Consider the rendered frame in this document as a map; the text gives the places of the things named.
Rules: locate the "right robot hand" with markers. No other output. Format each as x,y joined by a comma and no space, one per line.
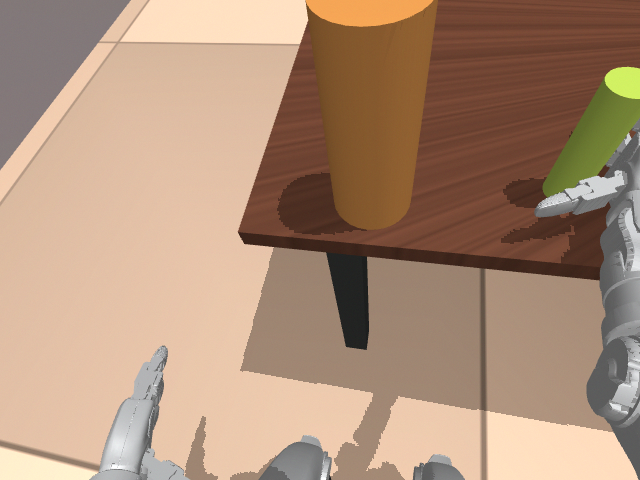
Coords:
595,192

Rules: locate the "left robot hand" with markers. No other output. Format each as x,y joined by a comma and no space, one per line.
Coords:
128,445

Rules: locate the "table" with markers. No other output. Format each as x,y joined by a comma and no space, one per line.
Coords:
508,82

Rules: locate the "right robot arm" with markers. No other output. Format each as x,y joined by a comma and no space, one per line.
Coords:
613,389

